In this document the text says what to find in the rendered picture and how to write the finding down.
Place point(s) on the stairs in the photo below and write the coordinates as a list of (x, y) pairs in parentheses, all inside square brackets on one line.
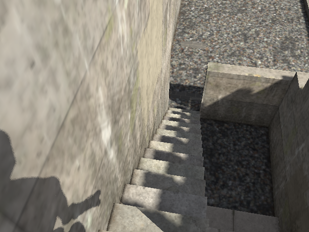
[(166, 192)]

